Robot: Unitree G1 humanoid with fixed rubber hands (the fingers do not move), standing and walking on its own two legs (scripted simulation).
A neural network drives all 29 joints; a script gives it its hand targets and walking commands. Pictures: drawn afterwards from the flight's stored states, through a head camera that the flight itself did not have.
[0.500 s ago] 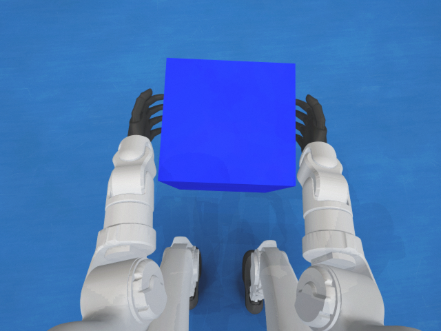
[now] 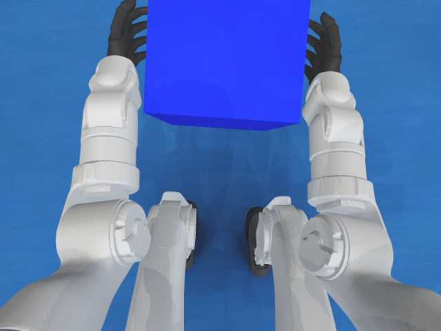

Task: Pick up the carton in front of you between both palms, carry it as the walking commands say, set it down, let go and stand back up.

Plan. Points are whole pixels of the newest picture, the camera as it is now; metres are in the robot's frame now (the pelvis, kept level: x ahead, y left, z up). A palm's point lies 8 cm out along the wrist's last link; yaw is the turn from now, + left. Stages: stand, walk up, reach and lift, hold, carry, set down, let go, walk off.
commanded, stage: set down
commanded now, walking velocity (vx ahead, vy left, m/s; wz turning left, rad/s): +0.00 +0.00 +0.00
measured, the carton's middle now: (223, 67) +0.53 +0.03 -0.18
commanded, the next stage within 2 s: none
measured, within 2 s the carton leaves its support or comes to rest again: rests again in 0.92 s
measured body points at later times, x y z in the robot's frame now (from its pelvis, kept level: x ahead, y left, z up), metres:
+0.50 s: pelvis -0.01 +0.01 -0.10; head +0.38 +0.04 +0.13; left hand +0.57 +0.19 -0.27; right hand +0.56 -0.11 -0.27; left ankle +0.09 +0.11 -0.47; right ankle +0.09 -0.12 -0.47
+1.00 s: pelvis -0.01 +0.00 -0.13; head +0.37 +0.03 +0.09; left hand +0.57 +0.19 -0.31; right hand +0.56 -0.12 -0.31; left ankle +0.09 +0.11 -0.47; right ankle +0.09 -0.12 -0.47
